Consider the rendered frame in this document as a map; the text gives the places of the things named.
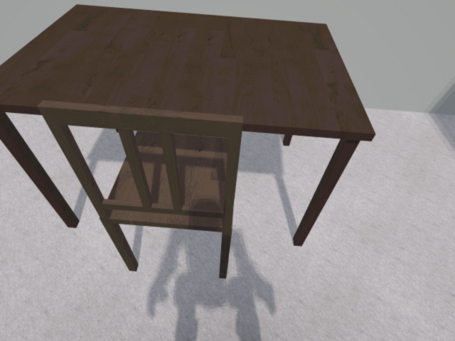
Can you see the table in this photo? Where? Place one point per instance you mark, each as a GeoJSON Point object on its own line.
{"type": "Point", "coordinates": [283, 77]}

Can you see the chair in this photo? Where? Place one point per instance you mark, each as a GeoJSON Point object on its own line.
{"type": "Point", "coordinates": [167, 179]}

